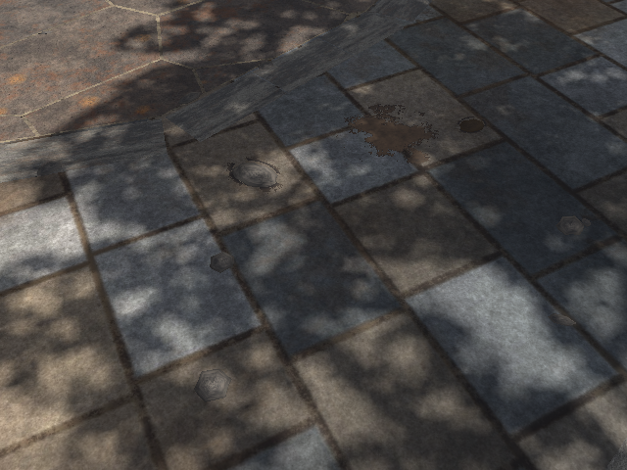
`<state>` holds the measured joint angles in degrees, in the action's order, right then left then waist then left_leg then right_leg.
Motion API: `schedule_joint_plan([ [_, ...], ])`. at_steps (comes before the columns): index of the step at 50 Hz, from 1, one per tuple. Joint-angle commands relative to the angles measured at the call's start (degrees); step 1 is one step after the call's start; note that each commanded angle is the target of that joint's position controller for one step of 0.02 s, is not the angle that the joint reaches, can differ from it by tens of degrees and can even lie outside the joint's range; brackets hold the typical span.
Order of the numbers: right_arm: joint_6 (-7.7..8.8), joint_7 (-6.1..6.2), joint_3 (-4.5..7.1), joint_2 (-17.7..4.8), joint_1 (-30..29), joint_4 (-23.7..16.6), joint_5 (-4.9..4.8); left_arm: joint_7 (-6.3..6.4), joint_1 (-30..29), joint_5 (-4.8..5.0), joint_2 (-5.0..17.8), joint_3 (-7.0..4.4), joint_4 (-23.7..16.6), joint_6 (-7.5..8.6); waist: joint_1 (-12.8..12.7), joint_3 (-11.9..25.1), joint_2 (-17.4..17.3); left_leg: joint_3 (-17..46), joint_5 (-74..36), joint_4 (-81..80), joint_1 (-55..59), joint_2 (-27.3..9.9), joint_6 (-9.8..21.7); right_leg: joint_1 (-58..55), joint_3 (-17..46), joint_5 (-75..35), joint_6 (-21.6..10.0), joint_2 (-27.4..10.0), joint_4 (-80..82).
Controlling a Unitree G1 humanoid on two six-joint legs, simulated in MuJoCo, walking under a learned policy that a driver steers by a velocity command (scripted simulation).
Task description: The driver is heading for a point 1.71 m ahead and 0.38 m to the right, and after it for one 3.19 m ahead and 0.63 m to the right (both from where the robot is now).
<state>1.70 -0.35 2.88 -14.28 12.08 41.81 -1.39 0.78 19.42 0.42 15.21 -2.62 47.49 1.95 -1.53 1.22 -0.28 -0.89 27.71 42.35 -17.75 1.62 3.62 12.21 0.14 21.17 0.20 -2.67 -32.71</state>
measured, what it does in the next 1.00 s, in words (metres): walks ahead: right foot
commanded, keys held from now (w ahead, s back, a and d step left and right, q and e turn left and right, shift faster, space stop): w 0.74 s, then no key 0.26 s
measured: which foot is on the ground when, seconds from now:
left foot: down 0.00-0.54, up 0.56-1.00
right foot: down 0.00-0.10, up 0.12-0.50, down 0.52-1.00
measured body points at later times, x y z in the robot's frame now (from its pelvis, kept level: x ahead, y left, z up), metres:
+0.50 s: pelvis +0.21 -0.02 -0.01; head +0.25 -0.02 +0.44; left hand +0.48 +0.19 -0.07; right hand +0.16 -0.29 -0.13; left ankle +0.02 +0.11 -0.73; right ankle +0.38 -0.13 -0.72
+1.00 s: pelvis +0.47 -0.03 +0.00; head +0.50 -0.03 +0.45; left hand +0.50 +0.25 -0.13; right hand +0.67 -0.27 -0.09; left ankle +0.62 +0.08 -0.72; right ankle +0.38 -0.13 -0.73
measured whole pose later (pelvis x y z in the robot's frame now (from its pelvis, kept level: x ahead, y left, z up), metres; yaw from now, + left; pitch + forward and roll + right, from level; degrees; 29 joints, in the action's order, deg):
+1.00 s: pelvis +0.47 -0.03 +0.00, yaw -1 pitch +1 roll -3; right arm 4.4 -1.3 1.7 -14.5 4.5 41.8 0.6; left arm -0.1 18.2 0.4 15.8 -2.4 49.7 3.0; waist -4.2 -1.6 -2.7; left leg 1.7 -4.2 28.4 -29.3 -2.7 1.1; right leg 2.0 -2.2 18.1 -2.5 4.5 -19.1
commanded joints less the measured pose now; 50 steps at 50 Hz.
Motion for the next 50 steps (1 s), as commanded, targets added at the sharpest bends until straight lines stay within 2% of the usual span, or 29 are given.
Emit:
schedule_joint_plan([
  [1,3.1,-1.02,1.02,-3.4,-7.0,-6.0,-0.51,0.09,-2.6,1.13,11.5,-2.68,-3.8,0.8,0.7,-7.2,10.8,-0.2,-0.2,-7.2,-6.3,-2.1,2.2,0.4,19.7,12.0,-10.7,-13.9,21.2],
  [2,3.25,-1.28,1.34,-3.4,-3.5,-4.0,-0.12,-0.04,-5.2,1.68,11.4,-2.62,-4.4,0.5,2.8,-5.6,10.5,-2.7,-9.8,-13.9,3.5,-0.1,2.1,4.4,14.0,6.9,-9.0,-10.6,19.3],
  [3,3.01,-1.4,1.99,-4.2,0.6,-1.7,0.45,-0.04,-5.5,1.49,10.4,-2.39,-4.5,0.43,4.2,-3.2,9.6,-3.7,-16.0,-15.0,12.1,1.5,1.2,7.6,10.2,2.0,-7.8,-8.2,15.8],
  [4,2.67,-1.36,2.77,-5.5,6.3,0.1,0.51,-0.05,-6.5,1.08,8.5,-1.75,-5.0,0.72,6.5,-0.4,7.1,-1.4,-15.8,-15.0,19.5,0.2,1.2,11.0,6.8,-2.1,-6.0,-6.1,9.9],
  [5,2.57,-0.78,3.89,-9.5,13.8,1.3,0.64,-0.31,-8.8,0.25,4.3,-0.4,-6.8,1.3,9.2,1.6,-4.4,14.4,-10.0,-22.2,27.1,-10.2,4.7,18.8,0.5,-4.0,-2.3,-0.6,-8.1],
  [6,2.76,-1.18,4.92,-14.9,17.4,1.2,0.74,0.08,-9.2,1.03,4.2,-0.31,-9.9,2.45,9.4,1.8,-17.0,37.7,-2.9,-30.1,30.9,-21.5,13.3,31.3,0.2,7.8,-0.4,4.2,-23.5],
  [7,3.37,-1.08,3.62,-11.1,15.1,1.0,0.89,0.07,-8.8,2.03,7.4,-1.33,-9.5,3.21,7.7,-2.0,-11.3,39.9,0.9,-31.0,29.1,-23.8,15.6,37.9,4.3,10.5,-1.2,1.1,-33.0],
  [8,3.82,-0.84,2.75,-8.6,13.0,0.6,0.89,-0.45,-8.4,2.51,7.8,-1.48,-9.1,3.7,6.2,-4.8,-7.9,34.5,0.7,-30.8,28.3,-21.8,14.1,41.0,5.2,5.2,-2.7,-1.2,-35.5],
  [9,3.96,-0.79,2.39,-7.9,11.4,0.2,1.18,-0.85,-8.6,2.06,7.0,-1.33,-8.5,4.0,5.4,-5.3,-5.1,29.1,-2.8,-31.6,26.9,-19.5,12.2,41.0,4.4,0.6,-3.4,-2.7,-35.0],
  [10,3.76,-0.82,2.16,-7.8,9.7,0.1,1.27,-1.24,-9.4,1.23,6.8,-1.41,-8.5,4.17,4.4,-6.4,-3.7,25.1,-9.6,-32.3,25.2,-18.1,10.9,40.7,4.2,-3.1,-3.3,-3.9,-32.6],
  [12,3.23,-0.55,1.62,-6.7,9.2,0.2,1.41,-2.39,-9.9,0.72,5.2,-1.09,-8.5,3.95,3.6,-5.6,-4.6,17.0,-22.6,-33.4,21.9,-15.0,9.0,36.4,2.3,-7.8,-2.3,-4.7,-27.9],
  [17,2.57,0.8,2.0,-9.7,11.6,1.6,0.78,-3.64,-19.8,0.58,1.5,0.74,-12.0,3.76,5.8,-6.7,-4.2,6.6,-29.0,-35.2,13.8,-11.5,7.6,26.0,-2.1,-20.4,0.6,-1.2,-6.5],
  [22,2.49,0.93,2.57,-11.3,13.3,3.7,-0.17,-4.33,-23.5,1.04,4.8,-0.15,-14.1,3.81,4.5,-7.7,-4.9,6.2,-33.1,-33.6,18.4,-15.8,5.9,21.6,-0.8,-22.5,-2.4,0.3,1.6],
  [24,2.02,1.05,2.99,-12.5,12.5,3.9,0.18,-4.06,-19.3,0.73,7.0,-1.21,-13.3,3.71,1.4,-3.6,-6.0,4.9,-49.8,-26.6,21.6,-15.8,4.4,14.7,-2.3,-19.1,-4.6,2.6,1.9],
  [25,1.55,1.18,2.96,-12.6,11.9,3.9,0.4,-3.55,-12.4,0.64,8.7,-2.32,-11.4,3.44,-2.5,1.1,-6.0,3.0,-58.7,-17.8,20.8,-14.1,3.3,5.4,-3.9,-18.4,-6.2,4.4,2.3],
  [26,1.28,1.46,2.46,-11.6,12.0,3.6,0.86,-2.8,-3.1,0.64,10.7,-3.4,-8.9,3.03,-6.7,7.0,-5.4,1.5,-56.9,-5.6,13.9,-11.7,1.4,-8.9,-2.6,-18.7,-7.8,3.0,0.9],
  [27,1.66,1.32,0.8,-6.0,17.1,1.8,1.68,-2.21,4.5,-0.81,16.3,-4.56,-7.8,2.73,-6.0,16.6,6.2,-0.3,-33.8,17.5,-5.7,-5.3,-1.6,-31.0,18.3,-12.4,-14.5,-11.8,0.6],
  [28,2.79,0.91,-0.54,-2.5,20.4,2.8,0.83,-2.8,5.9,-0.3,14.9,-3.92,-6.9,2.88,-4.3,25.0,17.1,6.6,3.7,31.9,-16.6,2.4,-3.1,-37.5,44.3,1.4,-19.8,-19.9,13.3],
  [29,3.71,0.46,1.19,-8.8,14.5,1.7,-0.95,-2.8,1.9,0.19,11.0,-2.77,-7.3,2.92,-4.9,15.9,11.6,9.8,2.4,36.5,-23.3,-1.3,-2.3,-31.1,41.5,8.4,-16.9,-18.1,17.0],
  [30,4.18,0.3,1.38,-10.1,8.5,-0.1,-1.76,-2.61,-1.9,0.22,9.4,-2.23,-7.6,2.85,-3.8,7.5,7.6,7.2,-2.3,35.2,-24.6,-4.2,-1.5,-21.8,32.4,5.7,-14.9,-16.2,17.7],
  [31,4.35,0.57,1.19,-9.3,6.0,-0.6,-0.9,-2.71,-5.3,-0.32,8.5,-1.93,-7.6,3.06,-1.6,2.7,2.8,6.0,-7.0,31.4,-22.6,-6.8,-1.4,-12.6,26.1,-1.1,-14.1,-14.1,19.1],
  [32,3.89,0.81,1.56,-9.1,6.1,-0.2,0.12,-2.88,-7.6,-1.02,6.9,-1.55,-7.8,3.52,0.6,1.2,3.1,6.3,-10.1,27.9,-19.2,-8.9,-1.3,-6.8,21.4,-7.0,-13.4,-11.7,20.2],
  [33,3.18,0.8,1.53,-8.3,8.0,0.5,0.29,-2.95,-8.9,-1.37,6.3,-1.46,-7.7,3.83,2.3,1.0,4.5,6.6,-11.9,26.5,-15.8,-9.8,-1.5,-3.1,18.7,-9.2,-13.4,-10.3,21.8],
  [36,1.61,1.13,1.19,-6.4,8.1,0.9,0.72,-2.93,-8.4,-0.65,6.8,-1.71,-6.1,4.98,3.6,-0.9,4.1,5.7,-14.7,21.9,-15.4,-10.7,-2.9,1.6,13.4,-13.3,-14.9,-9.4,25.7],
  [39,1.82,1.35,1.02,-6.2,1.4,-1.0,1.72,-2.11,-6.4,-0.85,8.1,-1.9,-4.4,4.77,2.4,-3.9,2.3,4.9,-22.7,12.0,-19.4,-10.6,-4.8,0.7,8.3,-27.4,-14.7,-8.5,25.8],
  [41,2.57,0.92,0.39,-4.6,-1.3,-1.4,2.01,-1.58,-5.8,-0.74,8.5,-1.87,-3.8,4.1,1.5,-3.2,2.3,2.9,-29.1,2.2,-15.3,-8.8,-5.0,0.9,2.3,-39.1,-12.5,-5.6,23.5],
  [43,3.05,0.28,-0.08,-3.6,-5.4,-2.2,1.83,-1.21,-2.9,-0.46,9.4,-1.91,-2.5,3.49,-0.7,-2.1,2.3,1.3,-35.1,-4.4,-11.8,-6.6,-5.0,-0.6,0.6,-40.4,-11.3,-5.0,22.1],
  [47,3.28,-0.79,0.31,-5.3,-9.2,-3.7,1.58,-0.77,-1.1,-0.09,9.8,-1.83,-0.5,1.82,-1.7,-1.1,3.9,2.4,-33.1,-11.4,-11.1,-4.6,-3.5,-8.2,3.0,-39.3,-10.7,-7.8,17.0],
  [50,3.71,-0.97,1.38,-7.8,-3.1,-1.9,2.41,-0.34,-3.3,0.27,9.6,-1.8,-0.1,0.77,2.5,2.1,4.0,1.6,-33.2,-18.4,-2.3,-2.8,-0.6,-10.7,4.0,-41.1,-8.0,-6.9,7.1],
])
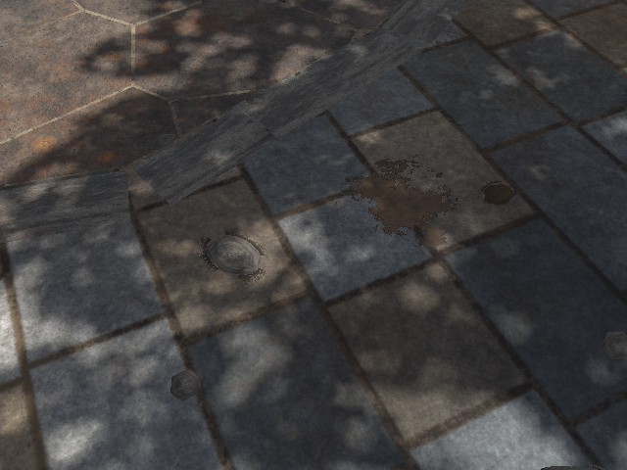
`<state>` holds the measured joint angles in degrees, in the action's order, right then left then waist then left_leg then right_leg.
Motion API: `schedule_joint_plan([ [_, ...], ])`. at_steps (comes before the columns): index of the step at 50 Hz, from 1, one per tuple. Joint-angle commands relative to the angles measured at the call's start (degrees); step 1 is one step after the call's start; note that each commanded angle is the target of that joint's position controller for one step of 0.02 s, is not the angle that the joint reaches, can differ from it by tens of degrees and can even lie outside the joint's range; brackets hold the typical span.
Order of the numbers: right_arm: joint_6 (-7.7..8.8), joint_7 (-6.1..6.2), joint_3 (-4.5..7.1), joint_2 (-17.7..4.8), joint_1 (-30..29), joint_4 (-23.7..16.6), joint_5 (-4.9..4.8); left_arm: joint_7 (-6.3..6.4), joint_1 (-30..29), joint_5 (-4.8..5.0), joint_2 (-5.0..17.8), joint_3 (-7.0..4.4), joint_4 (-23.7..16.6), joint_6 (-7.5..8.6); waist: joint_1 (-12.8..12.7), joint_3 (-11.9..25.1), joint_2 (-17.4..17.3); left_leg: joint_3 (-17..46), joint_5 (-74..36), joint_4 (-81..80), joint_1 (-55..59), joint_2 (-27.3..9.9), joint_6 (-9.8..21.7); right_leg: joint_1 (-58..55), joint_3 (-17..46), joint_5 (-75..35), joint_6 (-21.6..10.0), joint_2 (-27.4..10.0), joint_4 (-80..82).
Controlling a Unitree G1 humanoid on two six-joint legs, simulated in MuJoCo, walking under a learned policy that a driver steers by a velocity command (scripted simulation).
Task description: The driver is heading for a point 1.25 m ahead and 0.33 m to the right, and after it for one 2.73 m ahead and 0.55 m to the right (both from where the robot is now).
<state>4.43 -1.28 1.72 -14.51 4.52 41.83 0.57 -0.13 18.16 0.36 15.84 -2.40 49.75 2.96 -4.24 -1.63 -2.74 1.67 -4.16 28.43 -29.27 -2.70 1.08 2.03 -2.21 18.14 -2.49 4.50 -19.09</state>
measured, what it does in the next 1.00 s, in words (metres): steps on the spot, turning right: left foot, then right foot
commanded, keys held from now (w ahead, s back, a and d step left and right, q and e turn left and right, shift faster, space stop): no key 0.02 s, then e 0.68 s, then no key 0.20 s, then w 0.10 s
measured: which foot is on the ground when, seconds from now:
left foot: up 0.00-0.00, down 0.02-0.44, up 0.46-0.90, down 0.92-1.00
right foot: down 0.00-0.02, up 0.04-0.42, down 0.44-0.92, up 0.94-1.00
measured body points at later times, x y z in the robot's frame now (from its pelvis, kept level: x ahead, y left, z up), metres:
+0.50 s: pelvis +0.06 -0.02 -0.01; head +0.08 -0.06 +0.44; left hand +0.21 +0.25 -0.10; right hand +0.17 -0.32 -0.13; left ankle +0.13 +0.11 -0.70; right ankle +0.05 -0.11 -0.74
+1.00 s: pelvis +0.10 -0.01 +0.00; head +0.12 -0.01 +0.45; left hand +0.35 +0.17 -0.10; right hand +0.09 -0.32 -0.11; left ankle +0.14 +0.10 -0.74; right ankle +0.04 -0.11 -0.72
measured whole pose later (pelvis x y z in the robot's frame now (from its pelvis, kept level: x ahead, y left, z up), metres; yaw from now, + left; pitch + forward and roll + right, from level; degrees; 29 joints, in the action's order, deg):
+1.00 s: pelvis +0.10 -0.01 +0.00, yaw -25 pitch +1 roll +1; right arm 1.4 0.1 3.4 -15.5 8.6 49.3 0.7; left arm 1.6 9.4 0.0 16.7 -2.7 40.8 -1.5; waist 0.3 -0.5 2.1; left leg 1.4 14.9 26.3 -13.0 1.0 0.9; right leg 19.3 7.1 25.7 -0.8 4.5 -40.5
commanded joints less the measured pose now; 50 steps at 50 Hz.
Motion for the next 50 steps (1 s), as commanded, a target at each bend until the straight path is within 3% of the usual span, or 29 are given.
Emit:
schedule_joint_plan([
  [1,1.25,0.44,3.42,-11.0,8.3,-1.0,1.0,0.65,-0.2,-0.47,7.6,-1.5,-2.4,-0.07,5.9,9.1,3.0,1.7,-20.9,-4.4,18.8,-1.9,3.9,2.3,4.5,-34.3,-2.7,-10.3,-14.3],
  [2,0.93,0.97,3.6,-13.7,10.8,-1.2,2.35,0.24,6.4,-1.56,3.5,-0.01,-2.5,0.65,3.6,17.2,-5.5,13.0,-41.3,1.5,38.3,-13.9,11.2,16.5,3.9,-12.6,0.7,-5.8,-27.3],
  [3,-0.11,1.1,2.53,-8.8,12.4,-0.8,1.73,0.04,9.7,-0.55,1.7,0.98,-0.7,0.4,5.2,23.9,-11.3,21.4,-42.3,0.9,43.9,-21.2,18.1,23.3,5.9,20.8,3.4,-2.3,-38.9],
  [4,-0.96,0.88,1.93,-6.9,12.4,-0.8,0.47,-0.01,6.1,0.9,7.0,-0.48,-1.0,-0.44,6.9,22.1,-6.4,20.8,-29.0,-1.6,39.8,-19.4,16.9,25.9,9.1,24.3,3.9,-3.8,-43.5],
  [5,-1.53,1.07,2.19,-7.8,8.8,-1.1,-0.16,0.46,1.5,1.61,8.5,-1.27,-2.6,-1.52,6.4,15.8,-3.7,18.2,-17.3,-4.7,34.2,-17.9,14.9,29.7,7.8,21.6,4.5,-5.0,-46.1],
  [6,-1.85,1.36,2.04,-7.6,5.3,-1.4,-0.16,1.17,-0.8,1.3,8.3,-1.58,-3.1,-2.81,5.5,11.5,-1.7,15.9,-6.9,-7.8,27.7,-16.5,13.4,30.5,7.2,18.4,5.1,-6.4,-45.5],
  [8,-2.3,1.81,2.27,-8.0,-0.5,-1.6,0.77,2.42,0.0,0.79,7.2,-1.99,-3.3,-5.41,2.5,6.6,-5.1,10.2,6.8,-13.4,14.7,-13.4,11.7,24.6,5.6,12.1,6.6,-7.6,-42.5],
  [11,-2.6,2.7,2.73,-8.1,-2.2,-0.9,0.92,3.07,1.6,0.34,6.1,-2.38,-3.7,-6.4,1.9,6.4,-6.2,4.1,8.8,-15.3,10.4,-12.6,12.5,21.2,2.9,7.7,6.8,-7.5,-40.5],
  [16,-3.69,4.03,3.47,-9.5,-2.1,0.8,0.31,1.97,-3.1,0.17,5.3,-2.29,-6.9,-6.12,3.7,7.7,-4.8,0.8,9.5,-14.7,14.0,-15.0,12.6,19.1,1.2,3.3,4.9,-8.9,-30.8],
  [18,-4.31,4.04,3.73,-10.2,-2.3,1.3,-0.29,1.29,-3.0,0.18,5.9,-2.65,-7.4,-6.09,3.3,7.6,-4.9,0.1,10.4,-13.5,15.4,-15.7,11.7,17.2,0.1,2.8,3.6,-8.4,-26.4],
  [20,-4.98,3.9,3.9,-10.4,-3.5,1.8,-1.47,0.57,0.0,0.01,5.9,-3.15,-6.7,-6.11,1.0,7.3,-4.1,-2.4,13.0,-9.7,14.5,-14.6,8.7,11.7,-2.1,-2.7,1.2,-6.7,-16.7],
  [21,-5.29,3.8,3.73,-9.0,-2.1,2.6,-1.95,0.46,1.6,-0.41,6.9,-3.72,-6.1,-6.13,0.7,6.1,-1.7,-4.8,16.7,-4.9,12.4,-12.3,5.5,8.9,-1.0,-5.6,-0.8,-5.8,-11.1],
  [22,-5.63,3.41,3.31,-6.2,0.8,3.4,-1.35,1.02,2.3,-0.68,10.9,-4.81,-6.8,-6.04,1.9,3.5,9.8,-10.6,24.0,8.5,5.4,-6.5,-0.2,6.2,12.0,-13.3,-4.7,-13.3,-1.4],
  [23,-5.38,3.46,2.99,-5.1,-1.9,0.4,0.37,1.7,0.4,-0.81,17.4,-5.76,-9.4,-5.87,3.0,0.2,22.5,-10.6,40.6,21.6,-9.6,3.1,-5.1,5.1,31.7,-24.1,-14.4,-25.7,2.4],
  [24,-5.01,3.76,3.6,-6.7,-7.8,-1.0,0.5,1.36,1.2,-3.0,16.2,-5.44,-9.7,-4.35,-0.2,2.6,16.9,-1.0,41.9,32.3,-9.6,3.6,-4.1,8.7,33.4,-20.5,-17.8,-26.0,4.2],
  [25,-5.06,3.82,4.07,-7.6,-6.7,-0.6,-0.57,1.33,-1.8,-2.93,14.7,-5.06,-10.0,-3.01,2.1,2.7,13.7,1.5,36.4,35.2,-10.0,2.4,-3.0,8.7,28.1,-17.4,-14.9,-22.9,3.9],
  [26,-5.24,4.17,4.56,-8.1,-4.1,1.0,-0.59,1.52,-5.5,-1.43,13.1,-4.89,-10.7,-2.4,4.1,2.7,10.6,2.0,31.2,35.2,-10.2,1.6,-2.7,8.0,24.0,-15.6,-11.3,-20.0,2.8],
  [27,-5.35,4.57,4.93,-8.9,-3.2,2.1,-0.03,1.72,-7.4,-0.23,11.1,-4.23,-11.3,-2.3,4.4,3.3,9.9,2.2,28.3,34.9,-10.0,1.3,-3.0,7.3,22.1,-16.8,-9.3,-18.7,2.0],
  [28,-5.25,4.57,5.03,-8.6,-2.9,2.2,0.25,2.03,-7.7,0.12,9.9,-3.72,-11.5,-2.36,4.7,4.2,9.9,2.0,26.0,36.0,-8.4,1.7,-3.5,7.5,20.6,-20.6,-9.0,-17.6,1.4],
  [30,-4.79,4.33,4.88,-7.5,-2.6,2.1,-0.38,2.47,-5.9,-0.09,9.2,-3.45,-11.6,-2.61,4.6,6.3,9.3,2.1,23.4,35.3,-7.4,2.7,-4.3,4.8,19.6,-25.7,-9.5,-16.5,0.3],
  [35,-4.15,3.8,4.05,-6.2,-5.1,1.3,-0.92,3.25,-4.1,0.25,11.1,-4.33,-12.3,-3.57,2.7,6.1,10.7,3.2,22.3,20.7,-5.7,3.5,-6.0,0.8,22.3,-23.3,-9.9,-15.6,-1.1],
  [39,-3.88,2.87,3.86,-7.0,-3.3,2.3,-1.31,2.67,-6.0,-0.45,10.9,-4.09,-13.1,-4.21,2.2,6.5,11.7,2.0,23.7,14.6,2.7,3.2,-6.0,4.8,23.2,-25.0,-10.8,-15.7,-2.1],
  [43,-3.25,2.0,3.6,-7.4,-1.5,2.7,-1.44,2.15,-8.0,-0.21,10.1,-3.36,-13.0,-4.72,2.6,6.4,11.3,0.9,23.2,6.0,8.7,3.2,-4.5,5.0,25.2,-30.3,-10.3,-15.3,-4.9],
  [45,-2.64,1.42,3.41,-7.0,1.6,3.8,-0.92,2.25,-9.3,0.4,9.1,-2.74,-12.8,-4.91,5.0,6.2,9.7,0.4,10.4,-8.0,16.6,2.8,-2.5,7.3,24.4,-26.6,-7.2,-12.6,-6.8],
  [46,-2.45,1.37,3.5,-8.6,3.5,4.1,0.07,2.26,-7.7,-0.29,7.1,-1.96,-12.4,-4.62,4.9,8.3,6.3,4.3,5.8,-10.0,23.7,-1.9,-0.8,11.0,22.3,-14.9,-4.2,-9.9,-8.5],
  [47,-2.57,1.55,3.86,-12.1,4.3,4.0,0.9,1.92,-4.8,-1.62,3.9,-0.95,-12.3,-4.13,2.3,9.5,-5.4,14.4,0.7,-10.4,29.2,-11.2,3.6,17.5,15.2,4.1,-0.8,-2.5,-17.1],
  [48,-2.65,1.48,3.71,-11.9,4.4,5.2,1.07,1.83,-6.7,-0.98,5.4,-1.42,-13.6,-3.67,2.6,6.6,-11.1,22.7,14.5,-13.1,25.3,-16.5,12.1,23.8,9.3,14.0,1.2,0.2,-19.7],
  [49,-2.28,1.43,4.12,-12.2,5.6,4.8,0.39,1.9,-9.9,-0.49,9.6,-2.39,-13.5,-3.14,6.1,3.3,-8.8,26.4,31.1,-17.4,24.5,-17.1,14.4,27.8,8.3,14.6,2.6,-1.6,-28.5],
  [50,-1.98,1.84,4.24,-12.5,6.9,5.4,-0.06,1.78,-11.7,0.33,10.9,-3.26,-13.6,-2.71,7.0,0.7,-7.6,27.4,38.9,-19.3,25.1,-16.4,13.7,32.7,8.4,13.1,3.1,-2.3,-34.6],
])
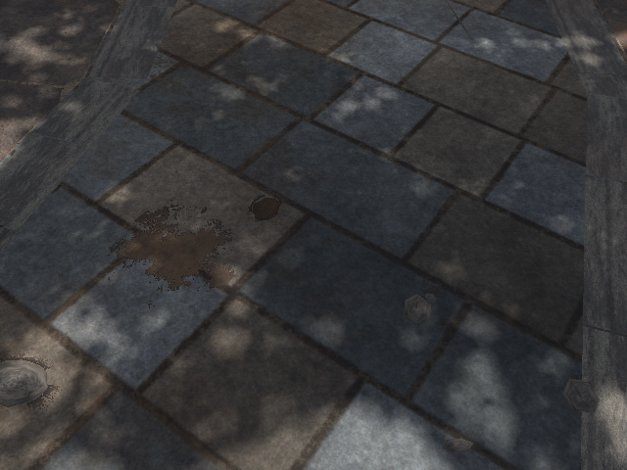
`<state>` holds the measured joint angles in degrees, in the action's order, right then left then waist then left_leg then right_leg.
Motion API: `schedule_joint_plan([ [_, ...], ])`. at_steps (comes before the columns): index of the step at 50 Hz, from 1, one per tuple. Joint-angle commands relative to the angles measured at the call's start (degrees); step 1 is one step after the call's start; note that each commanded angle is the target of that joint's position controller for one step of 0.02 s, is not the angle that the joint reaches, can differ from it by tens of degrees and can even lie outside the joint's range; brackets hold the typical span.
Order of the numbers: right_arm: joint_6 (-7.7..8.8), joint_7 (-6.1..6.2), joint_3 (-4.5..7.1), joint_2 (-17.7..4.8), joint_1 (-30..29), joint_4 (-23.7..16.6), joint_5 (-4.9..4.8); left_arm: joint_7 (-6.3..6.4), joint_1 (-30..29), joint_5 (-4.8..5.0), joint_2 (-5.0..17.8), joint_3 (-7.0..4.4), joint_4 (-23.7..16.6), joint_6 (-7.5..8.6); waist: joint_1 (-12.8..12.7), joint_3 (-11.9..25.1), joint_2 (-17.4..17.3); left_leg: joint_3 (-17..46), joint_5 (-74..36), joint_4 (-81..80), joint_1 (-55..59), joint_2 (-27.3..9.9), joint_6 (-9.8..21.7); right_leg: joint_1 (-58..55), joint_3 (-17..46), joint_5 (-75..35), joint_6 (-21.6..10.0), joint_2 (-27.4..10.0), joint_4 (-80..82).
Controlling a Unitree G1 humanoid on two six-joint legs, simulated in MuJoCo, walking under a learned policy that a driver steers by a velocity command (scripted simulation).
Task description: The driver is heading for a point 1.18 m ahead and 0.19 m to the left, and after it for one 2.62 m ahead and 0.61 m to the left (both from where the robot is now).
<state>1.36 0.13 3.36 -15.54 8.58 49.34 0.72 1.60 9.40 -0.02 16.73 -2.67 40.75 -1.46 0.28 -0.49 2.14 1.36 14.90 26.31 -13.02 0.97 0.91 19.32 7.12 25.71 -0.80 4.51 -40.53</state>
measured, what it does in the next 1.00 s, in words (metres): walks ahead: right foot, then left foot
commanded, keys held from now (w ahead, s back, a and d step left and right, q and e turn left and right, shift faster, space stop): w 1.00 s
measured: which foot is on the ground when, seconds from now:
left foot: down 0.00-0.28, up 0.30-0.76, down 0.78-1.00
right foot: up 0.00-0.26, down 0.28-0.80, up 0.82-1.00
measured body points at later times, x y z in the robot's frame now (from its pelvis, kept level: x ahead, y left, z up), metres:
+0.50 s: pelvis +0.15 -0.06 +0.01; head +0.16 -0.08 +0.46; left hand +0.19 +0.22 -0.10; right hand +0.27 -0.33 -0.11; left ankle +0.20 +0.11 -0.66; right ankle +0.09 -0.15 -0.74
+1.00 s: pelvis +0.43 +0.00 +0.01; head +0.46 +0.01 +0.45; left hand +0.55 +0.28 -0.11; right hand +0.50 -0.28 -0.11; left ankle +0.45 +0.08 -0.74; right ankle +0.46 -0.17 -0.66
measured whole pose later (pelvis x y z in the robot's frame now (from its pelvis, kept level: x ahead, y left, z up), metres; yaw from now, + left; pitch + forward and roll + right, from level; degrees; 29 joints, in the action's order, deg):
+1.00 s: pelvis +0.43 +0.00 +0.01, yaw +0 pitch +1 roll +1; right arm 5.3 -2.1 2.8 -15.5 15.4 49.3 0.3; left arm 0.7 13.1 0.7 17.4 -3.1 44.8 3.9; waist 1.7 -2.4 2.5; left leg -3.2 8.2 18.8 -11.4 4.3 4.6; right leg 33.9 2.9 14.7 -0.4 -7.1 -61.7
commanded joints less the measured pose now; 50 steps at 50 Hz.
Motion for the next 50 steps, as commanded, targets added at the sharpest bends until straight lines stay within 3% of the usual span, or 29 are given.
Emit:
schedule_joint_plan([
  [1,1.45,0.75,2.37,-11.1,2.5,-2.0,-1.06,-0.14,-2.1,0.78,9.4,-3.23,-3.9,1.8,1.6,-2.4,-12.2,25.9,20.6,-17.7,9.3,-18.6,12.5,18.3,-1.2,3.2,1.9,-3.8,-15.7],
  [2,1.7,1.07,2.14,-10.3,2.6,-1.9,-1.69,-0.45,-1.7,0.56,8.6,-3.16,-3.7,2.1,1.6,-3.3,-12.2,24.2,19.3,-18.0,10.6,-17.7,11.6,20.3,-1.4,0.1,2.3,-5.1,-16.0],
  [4,1.84,1.44,1.87,-9.2,4.2,-1.5,-1.85,-1.07,-3.6,0.6,5.6,-2.4,-3.6,3.42,2.7,-3.2,-10.5,18.8,13.4,-18.5,11.2,-14.8,10.1,19.4,-4.4,-4.3,2.7,-5.9,-11.6],
  [7,1.98,1.35,2.1,-9.9,5.2,-1.3,-1.77,-1.77,-6.1,0.72,2.1,-1.19,-3.9,5.09,3.7,-1.4,-11.4,12.0,5.1,-17.7,7.6,-12.0,9.5,10.4,-7.9,-7.7,2.6,-5.5,-0.5],
  [9,1.94,0.82,2.48,-11.5,6.5,-1.1,-2.02,-2.15,-6.3,1.12,2.7,-1.21,-3.9,5.49,3.8,-1.4,-12.0,11.2,4.5,-17.2,4.4,-12.6,10.2,4.6,-9.3,-8.0,2.2,-4.8,5.0],
  [11,1.78,0.28,2.59,-12.1,6.5,-1.1,-2.68,-2.28,-3.8,1.52,3.9,-1.56,-3.1,5.59,1.9,-1.5,-11.0,11.2,5.7,-15.7,0.7,-13.6,10.1,-2.2,-10.2,-12.8,1.0,-4.4,10.8],
  [13,1.79,-0.11,1.86,-10.3,6.6,-1.0,-2.58,-1.92,2.5,1.7,5.2,-2.36,-0.7,5.33,-1.4,-0.2,-9.2,10.2,5.5,-11.5,-4.5,-12.6,8.3,-13.0,-10.3,-14.7,-0.4,-3.6,14.2],
  [14,2.06,-0.35,0.94,-7.8,6.2,-1.1,-1.95,-1.37,8.0,2.09,6.6,-3.08,0.6,5.2,-4.3,1.7,-8.0,7.6,4.2,-5.3,-8.6,-10.6,6.2,-20.8,-7.6,-13.5,-1.8,-5.4,15.3],
  [15,2.53,-0.8,-0.68,-2.9,4.5,-2.7,-0.62,-0.7,15.9,1.41,10.6,-4.06,1.6,5.17,-7.4,5.9,3.0,1.1,6.8,14.8,-16.2,-5.1,2.3,-29.9,7.5,-7.8,-5.5,-17.0,20.0],
  [16,3.89,-0.3,-0.62,-2.9,4.2,-5.9,-1.88,-1.52,19.4,0.48,16.9,-5.44,2.3,5.41,-7.0,7.3,16.5,-1.1,16.9,29.9,-30.0,0.2,0.9,-33.0,31.6,7.7,-14.1,-27.6,28.7],
  [17,4.52,-0.18,0.86,-8.8,3.3,-5.5,-2.98,-2.08,16.2,0.24,11.6,-3.94,1.7,6.19,-6.0,2.5,9.4,3.1,16.0,38.4,-34.4,-3.7,1.8,-29.0,32.4,13.6,-15.3,-27.4,30.2],
  [18,4.8,-0.61,1.29,-9.9,3.0,-5.3,-3.45,-2.33,12.9,0.17,8.4,-2.84,1.0,6.72,-4.4,-1.5,7.9,3.4,10.0,39.7,-36.1,-5.8,3.1,-26.1,25.9,11.2,-13.5,-24.6,30.5],
  [20,4.87,-0.89,1.23,-8.4,2.9,-4.4,-2.03,-2.7,8.9,0.12,6.3,-2.04,0.3,6.94,-2.5,-3.6,4.0,2.7,2.0,36.8,-34.3,-8.3,2.9,-21.8,16.0,-2.6,-11.5,-20.1,31.8],
  [24,3.92,-1.69,0.57,-5.3,0.6,-4.9,-1.36,-2.19,9.8,0.07,6.3,-2.05,1.1,6.9,-1.6,-3.0,2.5,0.3,-7.5,29.5,-31.5,-8.6,0.1,-18.7,5.0,-23.2,-11.0,-16.5,33.7],
  [28,3.91,-2.0,-0.61,-3.0,-7.5,-8.1,-1.23,-1.46,12.2,0.45,7.3,-2.21,2.9,6.61,-3.5,-4.4,2.2,-1.6,-17.7,13.6,-26.5,-6.2,-1.7,-14.9,-1.4,-26.7,-10.3,-14.4,34.9],
  [31,4.18,-2.75,-1.05,-3.0,-12.7,-10.1,-1.64,-1.17,15.3,0.85,8.0,-2.42,4.8,6.5,-4.8,-5.8,1.7,-2.3,-21.7,6.8,-23.4,-4.5,-1.0,-15.6,-2.2,-25.7,-10.2,-15.8,35.3],
  [34,4.56,-3.65,-0.83,-4.4,-14.6,-11.5,-1.83,-0.97,16.1,1.28,8.4,-2.67,6.2,5.88,-3.7,-6.0,1.8,-1.2,-18.6,3.0,-23.9,-4.0,1.3,-22.1,-2.2,-31.0,-9.2,-18.6,32.2],
  [36,4.68,-3.82,-0.2,-6.0,-12.2,-11.2,-1.69,-0.73,15.7,1.09,9.5,-3.02,6.5,5.25,-1.6,-3.3,2.9,-2.5,-14.3,2.4,-19.2,-2.2,3.0,-25.7,-2.7,-43.9,-8.0,-19.1,27.3],
  [37,4.57,-3.53,0.55,-7.6,-8.3,-10.4,-1.63,-0.59,15.3,0.84,10.2,-3.2,6.5,4.82,0.6,0.1,4.2,-4.1,-11.9,2.8,-13.2,-0.2,4.2,-26.6,-3.3,-55.1,-7.3,-18.6,21.8],
  [38,4.36,-2.97,1.85,-9.8,0.3,-7.9,-1.66,-0.44,14.7,0.57,9.7,-2.87,6.4,4.24,5.1,5.6,4.0,-5.7,-12.4,1.9,-1.6,1.4,6.0,-24.5,-5.4,-61.8,-5.8,-16.2,11.2],
  [39,4.04,-2.23,2.81,-12.7,10.6,-5.7,-1.2,-0.19,15.3,-0.17,8.3,-2.03,5.4,4.13,9.0,13.6,1.4,1.9,-13.1,5.2,17.3,-5.9,9.1,-12.7,-6.1,-50.0,-4.2,-14.1,-4.2],
  [40,3.77,-2.21,4.02,-17.5,15.9,-4.5,-0.59,-1.13,23.5,0.0,-0.1,0.29,4.7,5.21,5.0,23.1,-14.2,31.4,2.0,1.5,39.4,-21.3,19.1,11.9,-6.3,-12.1,0.3,-3.0,-28.1],
  [41,3.75,-2.26,2.54,-12.3,15.8,-4.2,-1.25,-1.31,20.5,1.07,3.8,-0.35,5.7,6.69,7.1,24.6,-13.7,43.1,8.9,-8.1,38.7,-22.5,18.3,18.0,2.2,6.9,-0.6,-1.7,-34.7],
  [42,3.73,-2.02,1.77,-10.3,11.0,-4.6,-1.46,-1.65,13.9,2.89,7.8,-1.62,3.4,7.42,6.2,13.6,-11.3,34.0,9.5,-9.7,30.4,-20.7,15.2,23.2,1.1,3.8,-1.2,-5.2,-36.8],
  [43,3.74,-1.91,1.38,-9.1,6.5,-5.4,-1.32,-1.45,10.1,2.84,7.9,-1.42,2.3,7.82,4.3,7.5,-6.4,26.6,4.7,-11.2,20.6,-18.8,13.7,22.1,-1.2,-1.8,-1.5,-8.4,-33.9],
  [44,3.87,-2.02,1.02,-7.6,3.5,-5.7,-0.78,-1.15,8.3,1.71,7.3,-1.61,2.2,7.78,2.5,3.4,-4.0,21.2,-1.2,-12.8,12.3,-16.6,13.0,20.0,-2.2,-5.6,-1.3,-10.5,-30.4],
  [45,4.24,-2.12,0.64,-6.3,1.9,-5.9,0.01,-1.04,9.6,1.21,6.7,-1.83,2.6,7.17,0.1,2.5,-5.6,17.3,-5.0,-14.5,7.1,-14.6,12.5,16.0,-1.7,-8.3,-1.2,-12.3,-28.0],
  [47,4.9,-2.31,0.71,-5.9,1.2,-5.4,-0.2,-0.93,11.9,0.97,4.3,-1.46,3.5,5.81,-1.7,2.2,-6.9,13.1,-8.3,-17.6,2.0,-13.0,13.4,12.3,-2.3,-10.0,-0.3,-13.3,-25.5],
  [50,5.4,-1.74,1.1,-7.6,2.8,-3.8,-0.62,-0.6,7.1,0.22,3.8,-1.28,1.6,5.11,-1.4,-1.1,-5.9,8.6,-12.3,-20.3,-0.1,-12.6,14.1,16.3,-3.1,-15.8,1.6,-14.2,-18.2],
])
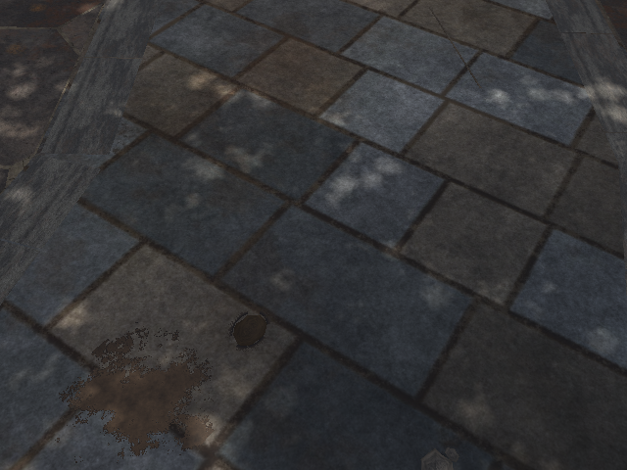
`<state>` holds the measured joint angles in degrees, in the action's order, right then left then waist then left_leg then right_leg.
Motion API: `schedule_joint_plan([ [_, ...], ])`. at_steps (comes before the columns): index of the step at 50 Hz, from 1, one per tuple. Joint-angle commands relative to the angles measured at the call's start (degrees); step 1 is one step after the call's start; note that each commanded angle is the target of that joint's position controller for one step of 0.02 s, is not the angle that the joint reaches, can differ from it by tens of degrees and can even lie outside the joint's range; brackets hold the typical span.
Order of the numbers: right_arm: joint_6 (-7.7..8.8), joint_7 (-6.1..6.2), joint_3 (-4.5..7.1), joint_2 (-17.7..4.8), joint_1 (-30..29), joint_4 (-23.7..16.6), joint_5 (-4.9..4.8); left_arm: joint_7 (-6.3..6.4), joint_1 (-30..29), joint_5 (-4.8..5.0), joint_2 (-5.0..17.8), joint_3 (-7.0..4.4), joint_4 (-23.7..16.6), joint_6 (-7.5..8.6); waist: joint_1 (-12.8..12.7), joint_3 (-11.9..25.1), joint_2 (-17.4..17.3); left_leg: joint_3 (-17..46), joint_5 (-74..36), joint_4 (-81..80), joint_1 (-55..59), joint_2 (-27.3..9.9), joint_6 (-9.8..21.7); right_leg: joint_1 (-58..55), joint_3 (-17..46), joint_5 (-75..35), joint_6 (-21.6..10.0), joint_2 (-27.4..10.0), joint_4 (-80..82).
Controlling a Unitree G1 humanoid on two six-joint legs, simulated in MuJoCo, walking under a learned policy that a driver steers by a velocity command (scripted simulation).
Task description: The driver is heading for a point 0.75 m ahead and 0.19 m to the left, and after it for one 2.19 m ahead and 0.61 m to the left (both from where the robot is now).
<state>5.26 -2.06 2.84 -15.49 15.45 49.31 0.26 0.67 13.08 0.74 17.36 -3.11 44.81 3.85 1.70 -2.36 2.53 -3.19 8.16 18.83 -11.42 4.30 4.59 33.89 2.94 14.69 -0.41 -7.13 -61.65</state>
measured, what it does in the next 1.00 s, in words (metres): walks ahead, turning left: right foot, then left foot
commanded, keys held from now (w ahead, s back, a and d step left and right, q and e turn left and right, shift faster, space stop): w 0.06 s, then w+q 0.04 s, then q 0.84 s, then no key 0.06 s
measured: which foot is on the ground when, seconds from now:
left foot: down 0.00-0.28, up 0.30-0.68, down 0.70-1.00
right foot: up 0.00-0.24, down 0.26-0.70, up 0.72-1.00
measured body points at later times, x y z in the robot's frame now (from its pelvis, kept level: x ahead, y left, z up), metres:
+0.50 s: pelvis +0.21 -0.05 -0.01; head +0.26 -0.05 +0.44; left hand +0.33 +0.23 -0.11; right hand +0.36 -0.33 -0.13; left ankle +0.19 +0.08 -0.68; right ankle +0.31 -0.15 -0.74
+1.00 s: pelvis +0.24 +0.00 +0.00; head +0.26 +0.04 +0.45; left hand +0.25 +0.33 -0.12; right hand +0.50 -0.19 -0.08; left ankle +0.22 +0.08 -0.74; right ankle +0.34 -0.14 -0.69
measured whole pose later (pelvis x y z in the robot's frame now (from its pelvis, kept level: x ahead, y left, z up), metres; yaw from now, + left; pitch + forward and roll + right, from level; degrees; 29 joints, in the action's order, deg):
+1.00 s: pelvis +0.24 +0.00 +0.00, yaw +28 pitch +2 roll -3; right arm -1.7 2.1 4.0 -17.4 11.2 37.3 -0.2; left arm 1.8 3.8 0.1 18.1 -5.2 46.4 -0.5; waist 0.4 -2.5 1.1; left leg 5.4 10.7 25.8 -16.9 2.7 3.4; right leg 28.5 3.2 19.0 4.6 0.3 -50.8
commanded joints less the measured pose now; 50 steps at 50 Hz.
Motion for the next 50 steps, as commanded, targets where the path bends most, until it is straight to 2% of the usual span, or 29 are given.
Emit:
schedule_joint_plan([
  [1,1.37,0.77,1.72,-8.1,-3.1,-3.3,-0.21,0.29,1.1,-0.7,3.0,-0.73,-3.2,-0.05,-2.1,0.2,-5.8,12.0,-6.8,-13.1,-0.9,-15.5,10.2,3.2,0.9,-8.2,1.7,-2.6,6.5],
  [5,0.54,1.57,1.92,-9.7,1.3,-1.9,-1.06,-0.58,-8.1,-0.66,1.2,0.13,-5.5,1.18,1.3,-1.1,-4.3,8.2,-8.3,-12.6,0.5,-13.2,7.8,0.5,-1.4,-20.1,1.9,0.2,23.1],
  [8,-0.92,2.08,2.02,-10.4,5.1,-0.2,-1.26,-1.61,-12.9,-0.72,1.5,0.2,-7.1,2.13,2.8,-1.7,-4.6,8.9,-17.1,-7.5,4.3,-13.7,6.9,-1.9,-2.0,-22.0,2.0,3.5,30.3],
  [11,-2.32,2.84,2.46,-11.2,4.7,-0.3,-1.46,-2.11,-11.1,-1.2,4.4,-0.9,-7.2,2.63,0.4,1.5,-7.3,12.3,-22.0,0.8,9.2,-14.9,4.1,-6.3,-0.1,-18.8,0.2,5.3,34.4],
  [12,-2.63,3.06,2.61,-11.3,3.2,-0.8,-1.53,-1.91,-7.8,-1.4,5.5,-1.39,-6.2,2.72,-1.6,3.2,-7.9,12.8,-23.9,4.7,9.3,-14.2,2.9,-10.7,-0.5,-18.8,-0.8,5.8,36.0],
  [13,-2.72,3.1,2.3,-10.3,2.2,-1.6,-1.45,-1.46,-2.2,-1.8,7.5,-2.22,-4.6,2.9,-4.5,6.8,-6.9,11.7,-24.2,12.0,7.2,-11.0,0.9,-19.7,-1.2,-25.2,-2.3,5.2,38.4],
  [14,-2.57,3.09,1.12,-6.8,2.0,-3.9,-0.27,-0.83,4.4,-3.05,11.4,-3.03,-4.1,2.91,-6.6,15.6,-0.9,9.5,-9.6,26.4,-1.7,-6.5,-1.9,-35.7,5.6,-45.8,-5.6,-4.1,33.3],
  [15,-2.32,2.78,-0.48,-1.0,13.9,-2.9,-0.21,-0.64,4.6,-3.21,13.3,-3.18,-4.7,1.68,-2.3,25.2,14.3,6.5,32.9,46.3,-19.6,0.6,-5.6,-54.4,21.6,-60.4,-15.4,-20.7,29.7],
  [16,-2.62,2.8,0.71,-7.2,14.9,-2.1,-1.6,-0.85,4.6,-2.13,9.8,-2.54,-6.2,0.52,-4.4,30.4,11.5,11.6,33.8,53.1,-21.6,-1.5,-6.0,-52.8,25.6,-46.2,-16.3,-19.7,33.4],
  [17,-3.38,3.09,1.98,-10.2,8.6,-3.4,-2.71,-0.61,1.5,-1.63,6.9,-1.76,-6.6,-0.17,-4.9,22.5,7.0,9.9,29.6,55.3,-25.8,-3.8,-6.5,-46.6,19.2,-36.5,-14.3,-16.6,36.0],
  [18,-4.4,3.67,2.13,-9.6,5.1,-4.4,-2.46,-0.26,-1.9,-1.31,5.5,-1.26,-6.3,-0.67,-3.9,16.2,4.1,7.8,25.8,54.1,-27.2,-5.8,-7.4,-39.3,14.8,-30.1,-12.7,-13.8,38.4],
  [19,-5.74,4.09,2.49,-9.2,4.3,-4.6,-1.91,-0.12,-4.9,-1.37,4.3,-0.84,-6.1,-1.01,-2.5,11.8,4.1,7.4,23.1,52.8,-25.5,-7.5,-8.2,-31.6,11.0,-25.2,-12.3,-12.3,40.8],
  [21,-8.01,4.54,2.5,-7.0,6.0,-5.2,-1.7,-0.13,-9.0,-2.61,4.7,-1.14,-5.6,-1.04,0.3,7.6,6.6,5.3,19.2,49.3,-17.8,-8.1,-9.0,-19.1,4.6,-18.5,-12.2,-9.6,46.0],
  [23,-8.72,4.69,2.53,-5.8,5.5,-6.4,-1.28,0.13,-10.4,-2.72,5.2,-1.52,-5.2,-0.76,0.8,7.0,6.4,4.4,16.6,44.9,-16.0,-8.5,-9.0,-16.9,1.2,-17.9,-13.2,-10.0,47.9],
  [26,-8.77,3.87,2.31,-5.3,2.0,-8.6,-0.83,0.86,-11.3,-2.0,6.5,-2.14,-4.4,-1.09,0.0,8.3,4.6,3.9,11.1,36.1,-13.3,-9.7,-7.8,-18.2,-2.2,-17.3,-13.5,-11.2,48.2],
  [30,-9.19,2.42,2.75,-6.6,-1.6,-10.9,-0.88,0.93,-11.0,-1.14,8.4,-2.79,-3.2,-2.4,-1.0,7.8,4.5,1.6,9.9,28.3,-10.1,-9.1,-6.1,-20.5,-4.4,-13.4,-12.5,-12.7,47.4],
  [32,-9.42,1.82,3.13,-7.1,-2.1,-11.7,-0.88,0.74,-11.0,-0.34,9.2,-3.1,-2.5,-3.01,-0.6,7.2,4.5,0.4,9.8,22.8,-8.0,-8.5,-4.6,-22.2,-5.1,-11.6,-10.8,-13.2,45.3],
  [33,-9.39,1.59,3.33,-6.9,-1.0,-11.5,-0.79,0.73,-11.6,0.2,9.3,-3.16,-2.2,-3.37,0.4,7.1,4.0,-0.9,7.1,17.6,-5.3,-7.5,-3.5,-21.9,-6.2,-10.2,-9.2,-12.5,42.9],
  [34,-9.3,1.71,3.78,-7.5,0.3,-11.0,-0.52,0.66,-10.3,0.56,8.3,-3.03,-1.3,-3.71,0.8,7.1,2.7,-1.1,4.1,13.1,-1.7,-6.0,-2.0,-20.7,-7.8,-6.8,-6.7,-10.8,39.3],
  [35,-9.15,2.24,4.7,-10.0,2.3,-10.7,-0.2,0.4,-7.4,0.26,6.1,-2.62,0.1,-4.11,0.9,6.0,-3.1,3.9,-3.8,6.3,2.7,-7.4,0.4,-16.5,-11.2,-1.2,-2.4,-7.1,31.1],
  [36,-8.95,3.54,6.25,-17.2,2.9,-12.0,-0.35,-0.05,-6.3,-2.37,2.8,-1.71,-1.5,-4.25,-1.7,5.0,-21.5,24.3,-23.1,2.4,9.7,-21.8,7.5,-1.6,-16.9,18.1,4.2,1.9,12.5],
  [37,-7.69,3.15,5.94,-18.1,2.2,-13.7,1.42,0.55,-12.2,-2.33,4.4,-2.18,-3.8,-4.07,1.5,6.1,-19.2,32.9,-21.1,-0.3,5.5,-26.3,16.1,4.7,-6.3,24.9,5.1,6.7,0.4],
  [38,-6.32,2.66,5.5,-16.3,1.1,-13.6,1.81,0.89,-14.2,-1.17,6.0,-2.74,-4.0,-4.16,1.6,6.4,-13.0,28.9,-16.1,-1.3,4.7,-23.8,14.9,5.7,-2.1,21.1,4.0,5.9,-3.8],
  [39,-5.45,2.79,5.24,-15.1,-1.8,-13.7,0.88,1.28,-12.9,-0.57,6.1,-3.02,-3.4,-4.27,-0.3,5.7,-10.8,24.9,-13.0,-0.9,4.5,-21.0,11.6,6.3,-0.8,15.5,3.1,5.1,-3.7],
  [40,-5.33,3.06,4.6,-12.8,-4.4,-14.3,-0.2,1.82,-11.5,-1.02,6.4,-3.33,-2.1,-4.38,-1.3,6.1,-8.8,22.7,-11.5,-0.4,4.7,-19.3,9.0,6.1,0.0,11.9,3.0,4.4,-2.9],
  [41,-5.44,3.43,4.08,-11.7,-6.0,-14.7,-0.68,2.09,-10.9,-1.47,6.8,-3.57,-1.8,-4.38,-2.0,6.2,-9.8,21.3,-13.7,0.0,3.5,-18.3,8.2,4.5,0.1,9.2,3.3,4.7,-3.1],
  [43,-5.62,3.98,3.53,-10.6,-5.7,-15.2,-0.3,1.83,-9.8,-1.15,6.1,-3.61,-1.6,-3.96,-2.6,8.3,-9.8,20.1,-17.5,0.5,4.1,-16.7,8.3,2.0,0.2,5.9,3.9,6.0,-3.1],
  [47,-6.06,4.62,4.01,-11.8,-4.0,-15.5,-0.75,1.46,-11.6,-0.7,4.3,-2.8,-2.4,-3.57,-1.1,8.3,-9.5,21.7,-15.4,1.5,7.1,-15.7,8.4,0.9,1.2,4.0,5.1,7.0,8.8],
  [50,-6.51,4.48,3.87,-11.7,-4.9,-15.9,-0.23,0.76,-10.8,-0.48,4.4,-2.46,-1.8,-3.59,-0.5,8.3,-10.9,22.3,-12.0,1.8,4.6,-15.7,8.8,-4.7,0.7,4.3,5.4,6.8,15.1],
])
